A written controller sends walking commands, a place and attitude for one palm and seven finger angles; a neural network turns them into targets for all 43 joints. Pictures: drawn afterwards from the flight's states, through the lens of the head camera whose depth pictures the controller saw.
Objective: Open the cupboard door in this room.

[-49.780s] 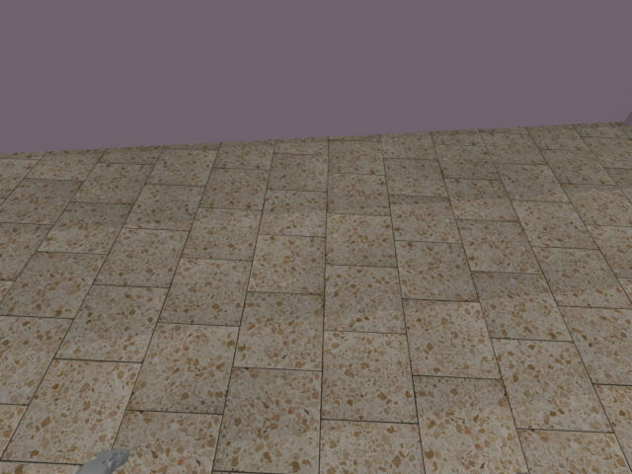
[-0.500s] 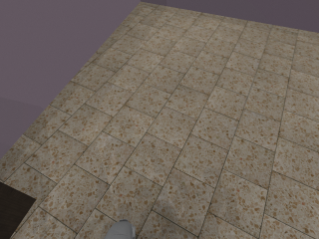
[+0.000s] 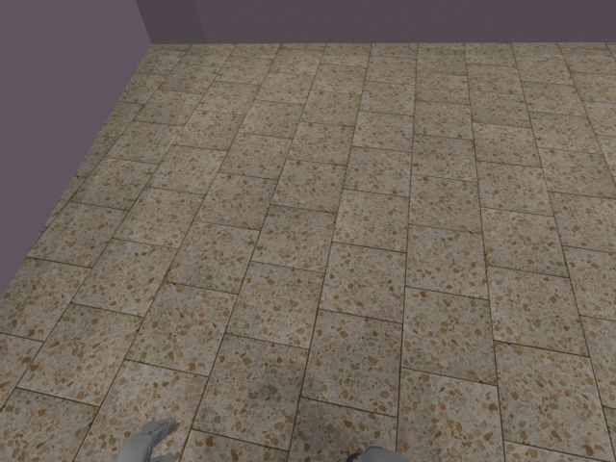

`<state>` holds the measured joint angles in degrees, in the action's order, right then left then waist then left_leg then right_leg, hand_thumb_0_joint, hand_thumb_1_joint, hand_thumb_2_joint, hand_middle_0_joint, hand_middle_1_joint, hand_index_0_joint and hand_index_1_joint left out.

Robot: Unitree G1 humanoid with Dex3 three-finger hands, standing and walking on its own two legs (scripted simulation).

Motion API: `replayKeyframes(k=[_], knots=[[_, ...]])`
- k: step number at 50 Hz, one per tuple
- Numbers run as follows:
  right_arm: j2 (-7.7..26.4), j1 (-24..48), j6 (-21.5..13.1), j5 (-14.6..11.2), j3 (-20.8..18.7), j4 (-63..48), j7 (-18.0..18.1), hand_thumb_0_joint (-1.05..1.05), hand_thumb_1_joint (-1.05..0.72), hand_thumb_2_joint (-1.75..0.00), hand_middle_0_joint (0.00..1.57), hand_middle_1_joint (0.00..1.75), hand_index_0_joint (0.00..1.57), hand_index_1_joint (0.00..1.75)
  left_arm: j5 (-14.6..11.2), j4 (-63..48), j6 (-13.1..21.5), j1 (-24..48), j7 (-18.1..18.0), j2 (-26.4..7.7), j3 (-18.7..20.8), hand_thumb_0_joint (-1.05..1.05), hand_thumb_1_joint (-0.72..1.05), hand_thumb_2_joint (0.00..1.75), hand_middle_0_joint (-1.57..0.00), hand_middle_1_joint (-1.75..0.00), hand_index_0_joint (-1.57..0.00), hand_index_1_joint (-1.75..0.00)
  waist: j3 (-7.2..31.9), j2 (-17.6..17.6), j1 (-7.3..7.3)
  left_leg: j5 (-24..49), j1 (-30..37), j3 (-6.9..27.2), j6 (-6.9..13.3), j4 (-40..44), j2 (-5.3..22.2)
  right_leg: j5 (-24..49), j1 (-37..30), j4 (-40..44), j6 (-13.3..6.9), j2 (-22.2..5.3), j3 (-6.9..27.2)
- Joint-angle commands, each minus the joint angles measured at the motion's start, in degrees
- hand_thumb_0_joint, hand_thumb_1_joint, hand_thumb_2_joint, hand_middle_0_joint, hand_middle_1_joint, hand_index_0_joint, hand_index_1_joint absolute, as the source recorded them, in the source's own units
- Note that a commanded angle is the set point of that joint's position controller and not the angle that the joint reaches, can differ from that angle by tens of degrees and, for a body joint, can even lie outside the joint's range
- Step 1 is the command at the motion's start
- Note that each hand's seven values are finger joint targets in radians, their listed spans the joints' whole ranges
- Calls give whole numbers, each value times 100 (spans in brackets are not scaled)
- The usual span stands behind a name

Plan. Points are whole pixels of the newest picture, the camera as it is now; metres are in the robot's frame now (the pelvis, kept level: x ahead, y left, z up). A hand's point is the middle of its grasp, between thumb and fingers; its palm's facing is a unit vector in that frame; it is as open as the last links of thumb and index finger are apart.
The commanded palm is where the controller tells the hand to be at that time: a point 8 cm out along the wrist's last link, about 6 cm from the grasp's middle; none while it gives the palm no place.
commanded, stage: walk to a spot facing it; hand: left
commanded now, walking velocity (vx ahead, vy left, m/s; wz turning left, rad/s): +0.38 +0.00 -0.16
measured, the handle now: out of the picture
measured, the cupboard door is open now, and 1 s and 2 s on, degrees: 43 43 43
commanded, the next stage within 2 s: turn to face it in 0.56 s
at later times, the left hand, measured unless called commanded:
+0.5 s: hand (204, 422) +0.21 +0.18 -0.19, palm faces +0.04 -0.99 -0.15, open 7.3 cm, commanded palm none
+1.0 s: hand (242, 247) +0.52 +0.14 -0.16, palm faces +0.11 -0.97 -0.20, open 7.3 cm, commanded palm none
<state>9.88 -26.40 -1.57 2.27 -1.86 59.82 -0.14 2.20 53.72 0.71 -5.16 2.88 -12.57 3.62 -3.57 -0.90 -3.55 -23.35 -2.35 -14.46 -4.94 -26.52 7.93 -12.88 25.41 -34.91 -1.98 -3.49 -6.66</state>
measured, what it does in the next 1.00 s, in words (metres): walks ahead: left foot, then right foot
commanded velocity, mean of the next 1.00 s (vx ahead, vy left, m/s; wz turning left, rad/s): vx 0.21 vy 0.00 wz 0.19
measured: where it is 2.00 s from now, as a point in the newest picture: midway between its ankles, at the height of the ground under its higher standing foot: (335, 345)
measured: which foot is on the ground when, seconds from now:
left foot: down 0.00-0.02, up 0.04-0.44, down 0.46-0.86, up 0.88-1.00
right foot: down 0.00-0.46, up 0.48-0.82, down 0.84-1.00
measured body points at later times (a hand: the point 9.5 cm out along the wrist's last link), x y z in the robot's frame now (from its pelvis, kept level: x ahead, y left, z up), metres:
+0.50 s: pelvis +0.25 +0.00 -0.01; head +0.28 +0.02 +0.44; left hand +0.21 +0.23 -0.17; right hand +0.37 -0.23 -0.14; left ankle +0.34 +0.10 -0.73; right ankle +0.10 -0.10 -0.68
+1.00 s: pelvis +0.44 -0.04 +0.01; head +0.49 -0.04 +0.45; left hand +0.52 +0.19 -0.14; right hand +0.42 -0.27 -0.15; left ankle +0.37 +0.07 -0.66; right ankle +0.46 -0.16 -0.73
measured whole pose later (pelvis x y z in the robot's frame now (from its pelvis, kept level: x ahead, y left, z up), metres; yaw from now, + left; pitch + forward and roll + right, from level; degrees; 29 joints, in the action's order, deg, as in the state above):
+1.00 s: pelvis +0.44 -0.04 +0.01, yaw +8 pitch +2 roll +1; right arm 8.8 -18.3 2.4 0.4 -2.7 62.1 0.0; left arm 1.5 55.9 2.0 -6.9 -1.4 -8.5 2.5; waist -4.5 0.2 -3.0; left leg -30.8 -24.9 -4.7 -2.5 -60.7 3.1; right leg -15.5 17.3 -32.1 0.1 -7.2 -11.8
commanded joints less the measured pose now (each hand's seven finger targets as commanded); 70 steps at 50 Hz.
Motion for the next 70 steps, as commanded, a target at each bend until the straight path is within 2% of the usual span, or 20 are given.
replayKeyframes(k=[1, 3, 8, 16, 20, 21, 22, 23, 24, 27, 32, 40, 43, 44, 47, 55, 56, 58, 60, 70], knots=[[514, 486, -177, -204, -89, -691, -41, 0, -90, -90, 20, 30, 20, 30, -123, 504, 261, -2542, -242, -1546, 422, 0, 90, 90, -20, -30, -20, -30, 1499, 2156, 1249, -1157, -3641, 369, 296, -4250, -478, -266, -4299, 1883, -1301, -2215, 3878], [580, 1129, -171, -171, -156, -577, -9, 0, -90, -90, 20, 30, 20, 30, -182, 402, 227, -1768, -332, -1049, 289, 0, 90, 90, -20, -30, -20, -30, 494, 1091, 968, -231, -4015, 1252, 357, -4754, 82, 249, -3100, 1933, -1126, -1857, 2943], [205, 537, 56, -75, -122, -181, -34, 0, -90, -90, 20, 30, 20, 30, -114, 280, 370, -897, -322, -438, 73, 0, 90, 90, -20, -30, -20, -30, 200, 676, 126, 606, -2745, 1075, 181, -3225, 153, 1083, -1486, 2303, -753, -1161, 1032], [242, 1855, -85, -112, -134, -593, -169, 0, -90, -90, 20, 30, 20, 30, -113, 693, 467, -1514, -308, -489, 55, 0, 90, 90, -20, -30, -20, -30, 5, 758, 467, 1164, -3062, 854, 322, -1293, -162, 2194, -2693, 2100, -709, -1147, 892], [470, 1280, -153, -79, -183, -372, -100, 0, -90, -90, 20, 30, 20, 30, -128, 739, 452, -1375, -332, -625, 54, 0, 90, 90, -20, -30, -20, -30, 119, 519, -27, 1237, -1603, 549, 581, -506, -614, 3611, -2430, 989, -480, -1026, 460], [670, 561, -179, -44, -249, -154, -65, 0, -90, -90, 20, 30, 20, 30, -140, 706, 443, -1354, -329, -567, 42, 0, 90, 90, -20, -30, -20, -30, 476, 162, -315, 1523, -394, 685, 715, -242, -619, 3496, -1828, -73, -301, -795, 298], [1243, -246, -209, 47, -378, 8, 8, 0, -90, -90, 20, 30, 20, 30, -187, 559, 422, -1501, -296, -371, 27, 0, 90, 90, -20, -30, -20, -30, 1111, -861, -571, 1565, 948, 2374, 1245, -36, 620, 1799, -557, -1594, -3, -208, -29], [1645, -744, -172, 40, -442, 99, 66, 0, -90, -90, 20, 30, 20, 30, -234, 408, 437, -1599, -237, -163, -56, 0, 90, 90, -20, -30, -20, -30, 1618, -1848, -556, 2060, 1837, 4161, 1905, 648, 1826, -1661, 582, -3495, 89, 496, 23], [1561, -540, -113, -25, -435, 70, 108, 0, -90, -90, 20, 30, 20, 30, -182, 291, 432, -1121, -269, -358, -6, 0, 90, 90, -20, -30, -20, -30, 1307, -1059, -504, 2033, 1408, 4313, 2092, 854, 1961, -1772, 1001, -4302, -12, 236, 661], [815, 615, -208, -53, -245, -228, 113, 0, -90, -90, 20, 30, 20, 30, -69, 329, 291, -827, -184, -126, 5, 0, 90, 90, -20, -30, -20, -30, -103, -667, 71, 435, -993, 3005, 1461, 1559, 1376, -656, 1015, -4131, 125, -333, 793], [705, 768, -285, -80, -198, -182, 117, 0, -90, -90, 20, 30, 20, 30, -53, 409, 51, -1234, -133, 198, -28, 0, 90, 90, -20, -30, -20, -30, 209, -548, 454, 1440, -1220, 1374, 1205, 1678, 829, -44, 332, -2408, 280, -390, 505], [697, 617, -75, -125, -150, -39, 98, 0, -90, -90, 20, 30, 20, 30, -77, 360, 162, -1020, -240, -96, -24, 0, 90, 90, -20, -30, -20, -30, 262, -272, 510, 1876, -1689, 1410, 985, 426, 294, 711, -1572, 456, 421, 41, -51], [339, 453, 52, -177, -138, -210, 44, 0, -90, -90, 20, 30, 20, 30, -88, 487, 233, -1857, -356, -1230, 221, 0, 90, 90, -20, -30, -20, -30, 969, 1738, 795, -1484, -2959, 658, 297, -2544, -728, 2221, -2987, 1497, -670, -2528, 2146], [370, 555, 102, -187, -154, -256, 49, 0, -90, -90, 20, 30, 20, 30, -91, 398, 197, -1758, -400, -1212, 194, 0, 90, 90, -20, -30, -20, -30, 909, 1409, 811, -1611, -2906, 1073, 336, -3528, -537, 1653, -2524, 1694, -934, -2667, 2203], [332, 954, 172, -199, -149, -302, 36, 0, -90, -90, 20, 30, 20, 30, -94, 217, 150, -1085, -510, -660, 134, 0, 90, 90, -20, -30, -20, -30, 890, 1549, 555, -828, -3230, 1320, 227, -4013, -194, 3286, -2543, 1309, -636, -2099, 924], [293, 1022, 276, -121, -156, -521, -114, 0, -90, -90, 20, 30, 20, 30, -94, -95, 58, -596, -447, -804, 228, 0, 90, 90, -20, -30, -20, -30, 603, 807, 228, 860, -1585, 446, 234, -807, -602, 2287, -1572, 398, -5, -1678, -555], [531, 705, 245, -106, -235, -511, -127, 0, -90, -90, 20, 30, 20, 30, -113, -135, 37, -537, -435, -749, 214, 0, 90, 90, -20, -30, -20, -30, 848, 353, 27, 1550, -830, 665, 285, -155, -528, 1805, -1222, -296, 162, -1591, -650], [1739, 170, 209, -52, -517, -556, -9, 0, -90, -90, 20, 30, 20, 30, -187, -587, -73, -194, -394, -268, 74, 0, 90, 90, -20, -30, -20, -30, 1172, -2226, -363, 4944, 61, 3860, 1641, 552, 1739, -2863, 851, -2844, 785, -277, -326], [1668, 525, 204, -61, -515, -664, 60, 0, -90, -90, 20, 30, 20, 30, -99, -704, -140, 140, -421, -412, 100, 0, 90, 90, -20, -30, -20, -30, 1031, -1113, -217, 3393, -333, 3441, 1757, 575, 1524, -2185, 1026, -3511, 609, -352, 504], [1559, 1688, 272, -45, -501, -1151, 56, 0, -90, -90, 20, 30, 20, 30, -130, -578, -208, -332, -336, -410, 85, 0, 90, 90, -20, -30, -20, -30, 662, -889, 233, 2321, -1130, 2765, 1323, 497, 514, -1200, -141, -1227, 690, 106, 398]])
